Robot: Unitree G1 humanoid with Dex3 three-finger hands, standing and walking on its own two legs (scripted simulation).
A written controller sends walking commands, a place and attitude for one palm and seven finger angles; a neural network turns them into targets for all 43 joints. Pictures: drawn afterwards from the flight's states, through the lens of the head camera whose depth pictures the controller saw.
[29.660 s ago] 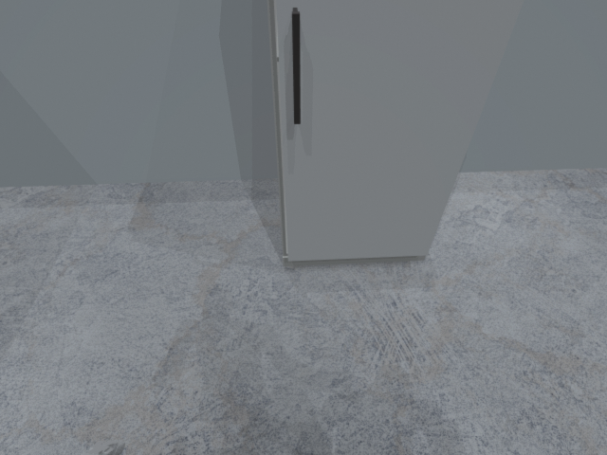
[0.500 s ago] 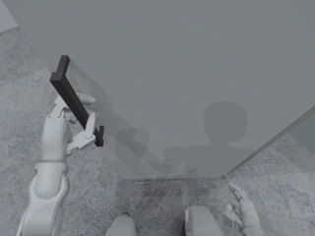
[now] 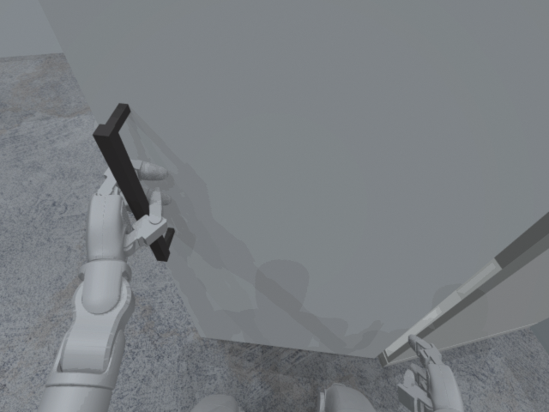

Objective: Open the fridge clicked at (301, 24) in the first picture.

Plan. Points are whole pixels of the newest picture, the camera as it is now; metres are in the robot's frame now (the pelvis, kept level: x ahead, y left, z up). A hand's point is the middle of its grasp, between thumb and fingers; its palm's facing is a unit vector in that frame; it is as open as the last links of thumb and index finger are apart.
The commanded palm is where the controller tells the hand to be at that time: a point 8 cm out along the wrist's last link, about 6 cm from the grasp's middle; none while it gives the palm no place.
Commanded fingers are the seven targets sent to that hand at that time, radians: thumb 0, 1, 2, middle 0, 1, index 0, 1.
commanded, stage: stop walking and hold the door back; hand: left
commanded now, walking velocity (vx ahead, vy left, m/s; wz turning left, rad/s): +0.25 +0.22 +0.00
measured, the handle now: (146, 197) +0.35 +0.22 +0.11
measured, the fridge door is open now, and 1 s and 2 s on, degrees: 70 60 62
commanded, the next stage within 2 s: loosen the grip on the handle in 1.82 s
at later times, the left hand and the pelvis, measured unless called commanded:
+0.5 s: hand (166, 191) +0.36 +0.19 +0.11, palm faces +0.27 -0.94 -0.23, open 5.2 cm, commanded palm +0.35 +0.25 +0.10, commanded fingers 0.00 0.90 0.90 -0.45 -1.40 -0.45 -1.40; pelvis -0.08 -0.03 +0.00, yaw +2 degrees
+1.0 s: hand (177, 166) +0.40 +0.19 +0.12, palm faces +0.28 -0.94 -0.20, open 5.2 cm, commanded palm +0.35 +0.26 +0.10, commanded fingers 0.00 0.90 0.90 -0.45 -1.40 -0.45 -1.40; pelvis -0.06 -0.03 +0.01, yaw -4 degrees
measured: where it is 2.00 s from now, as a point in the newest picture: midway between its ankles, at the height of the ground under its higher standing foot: outside the picture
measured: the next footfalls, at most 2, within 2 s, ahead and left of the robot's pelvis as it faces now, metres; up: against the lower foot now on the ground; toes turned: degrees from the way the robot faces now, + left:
right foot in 0.12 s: +0.06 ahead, -0.18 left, +0.00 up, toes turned +1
left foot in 0.48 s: -0.03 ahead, +0.12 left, +0.00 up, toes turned +7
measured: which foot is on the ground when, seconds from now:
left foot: down 0.00-0.12, up 0.14-0.46, down 0.48-0.72, up 0.74-1.00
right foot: up 0.00-0.10, down 0.12-0.48, up 0.50-0.68, down 0.70-1.00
